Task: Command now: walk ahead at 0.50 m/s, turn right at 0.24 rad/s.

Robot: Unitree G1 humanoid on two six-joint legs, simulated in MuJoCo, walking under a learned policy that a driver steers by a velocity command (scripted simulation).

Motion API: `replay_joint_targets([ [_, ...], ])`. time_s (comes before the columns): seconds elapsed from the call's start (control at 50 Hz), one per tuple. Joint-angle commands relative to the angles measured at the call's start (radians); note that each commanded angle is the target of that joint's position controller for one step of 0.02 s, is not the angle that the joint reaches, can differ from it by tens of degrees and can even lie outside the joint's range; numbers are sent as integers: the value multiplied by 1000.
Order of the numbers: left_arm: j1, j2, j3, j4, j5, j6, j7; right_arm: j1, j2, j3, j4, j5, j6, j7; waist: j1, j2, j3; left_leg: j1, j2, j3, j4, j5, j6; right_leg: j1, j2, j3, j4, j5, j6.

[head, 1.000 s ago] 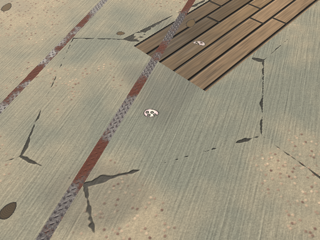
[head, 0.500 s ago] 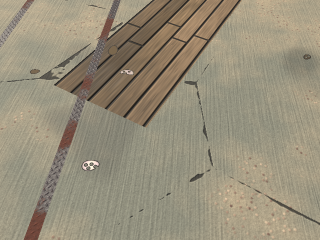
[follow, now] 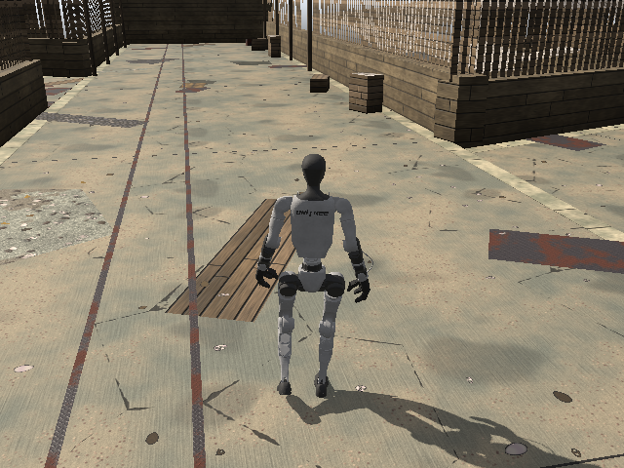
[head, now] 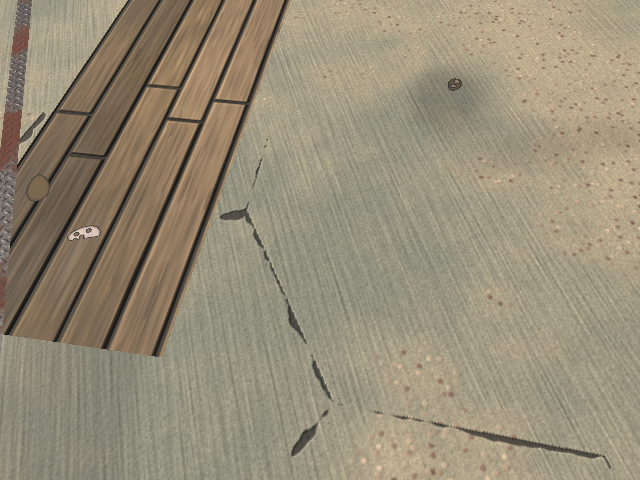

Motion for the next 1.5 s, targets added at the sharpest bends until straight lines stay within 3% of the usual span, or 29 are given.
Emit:
replay_joint_targets([
  [0.02,86,96,22,-10,-10,-35,6,82,-96,-23,-32,-22,17,11,6,-50,-77,-125,36,-40,-51,45,-2,171,-267,259,-271,397,-132],
  [0.08,133,122,29,26,-17,-51,2,15,-79,-25,-46,-21,29,23,12,-57,-37,-195,39,-26,-133,141,-15,164,-248,221,-334,356,-133],
  [0.22,248,121,23,89,-16,-59,6,-236,-60,-16,-113,-13,21,28,84,-67,23,-299,16,-6,-431,351,-16,287,-242,176,-352,396,-98],
  [0.28,277,108,13,121,-8,-55,17,-281,-40,-6,-124,-13,9,25,93,-63,36,-221,-36,30,-553,363,10,318,-236,126,-276,662,-71],
  [0.34,253,127,11,140,-3,-55,31,-189,-63,-13,-89,-16,-7,13,49,-98,-11,-59,-99,31,-615,300,56,349,-246,131,-147,888,-34],
  [0.36,235,139,14,141,-3,-55,35,-96,-84,-21,-53,-18,-16,4,13,-99,-52,32,-127,30,-657,290,73,365,-235,135,-51,944,-18],
  [0.38,212,148,15,144,-13,-54,35,22,-94,-26,-12,-25,-31,-5,-50,-69,-104,181,-119,25,-772,433,92,339,-196,111,108,875,4],
  [0.4,226,122,5,120,-26,-61,37,144,-158,-39,19,-41,-43,-18,-77,4,-220,434,46,-103,-715,822,125,183,-146,94,331,546,26],
  [0.42,420,8,-16,140,-64,-56,37,161,-239,-57,20,-38,-36,-13,5,245,-391,709,370,-440,-633,1386,322,-64,27,53,695,-373,63],
  [0.44,405,90,4,178,-41,-36,48,161,-192,-50,16,22,-26,-3,-18,112,-454,656,347,-489,-679,1396,358,-86,37,183,780,-405,64],
  [0.46,323,95,7,165,-28,-29,46,53,-148,-38,3,29,-22,-5,11,68,-315,527,303,-385,-744,1209,333,-126,-8,197,786,-345,70],
  [0.48,258,84,2,155,-11,-25,43,-40,-80,-17,-9,24,-19,-9,30,36,-194,404,246,-311,-803,1055,290,-147,-48,176,721,-299,75],
  [0.5,222,73,2,154,-2,-12,37,-76,-41,-1,-6,20,-18,-15,47,35,-131,308,201,-249,-849,982,253,-120,-77,171,653,-266,84],
  [0.54,261,42,-5,180,11,19,26,-98,-34,10,13,12,-16,-22,86,60,-121,161,140,-151,-893,919,213,25,-79,132,554,-214,103],
  [0.58,273,10,-14,196,4,37,27,-104,-59,8,30,2,-20,-18,105,79,-134,110,115,-106,-906,848,208,84,-77,101,435,-206,115],
  [0.66,184,23,-20,205,6,61,41,-78,-90,0,61,-4,2,-16,65,116,-119,70,104,-144,-962,323,194,106,-95,68,242,-163,111],
  [0.7,154,28,-21,211,4,62,42,-83,-97,-5,71,-2,20,-16,59,114,-83,26,103,-182,-994,51,180,120,-96,58,176,-131,104],
  [0.76,163,13,-30,240,11,44,47,-90,-75,1,85,8,39,-22,76,50,-24,-58,82,-200,-982,-140,113,214,-112,73,-37,-35,75],
  [0.78,170,31,-31,243,18,32,51,-75,-60,3,92,6,40,-22,69,8,-5,-60,60,-192,-951,-133,74,214,-172,150,-121,-24,62],
  [0.8,134,74,-25,243,8,24,54,-25,-37,3,98,17,43,-18,14,-85,28,-19,-17,-131,-922,-58,45,112,-224,239,-168,-106,36],
  [0.82,112,46,-31,255,-7,17,51,-22,-24,7,121,19,47,-17,11,-127,34,131,-49,-89,-877,60,33,-27,-234,259,-228,-207,34],
  [0.86,84,31,-37,263,-14,1,50,-3,-29,5,148,12,45,-18,-7,-117,12,270,-32,-96,-846,168,34,-81,-211,234,-265,-203,64],
  [0.9,98,28,-36,276,-17,-4,54,0,-42,3,167,6,41,-19,1,-85,2,250,-15,-111,-855,180,41,-17,-188,202,-239,-116,70],
  [1.02,151,5,-38,317,-13,2,55,-9,-15,13,215,10,36,-30,30,-20,1,196,-10,-113,-878,187,34,76,-181,178,-200,-17,53],
  [1.5,196,-47,-50,389,-13,4,65,35,31,24,322,9,44,-49,30,-17,20,220,-1,-112,-853,259,31,112,-174,157,-190,64,51],
])
Keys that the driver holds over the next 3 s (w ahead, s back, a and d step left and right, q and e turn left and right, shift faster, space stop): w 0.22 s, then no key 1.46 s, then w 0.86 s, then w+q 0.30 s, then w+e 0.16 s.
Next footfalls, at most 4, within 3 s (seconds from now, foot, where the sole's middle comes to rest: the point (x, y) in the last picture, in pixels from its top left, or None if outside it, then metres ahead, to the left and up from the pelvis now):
0.40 left None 0.38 0.11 -0.77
0.78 right None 0.32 -0.09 -0.77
2.46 right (340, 336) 0.78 -0.03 -0.77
3.00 left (266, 243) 1.07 0.14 -0.77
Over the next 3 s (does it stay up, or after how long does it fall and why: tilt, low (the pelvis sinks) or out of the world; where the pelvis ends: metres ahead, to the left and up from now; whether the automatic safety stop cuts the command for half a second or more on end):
stays up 0.92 0.05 -0.01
